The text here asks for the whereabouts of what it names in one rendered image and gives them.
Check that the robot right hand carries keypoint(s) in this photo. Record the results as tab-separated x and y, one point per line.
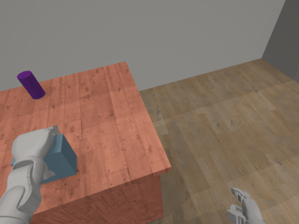
249	209

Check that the sponge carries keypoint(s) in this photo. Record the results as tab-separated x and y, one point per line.
61	159

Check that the left robot forearm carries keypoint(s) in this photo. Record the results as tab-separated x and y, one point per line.
22	197

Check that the robot left hand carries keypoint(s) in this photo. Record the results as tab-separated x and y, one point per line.
35	144

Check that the table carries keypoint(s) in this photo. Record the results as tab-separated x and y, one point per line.
119	155

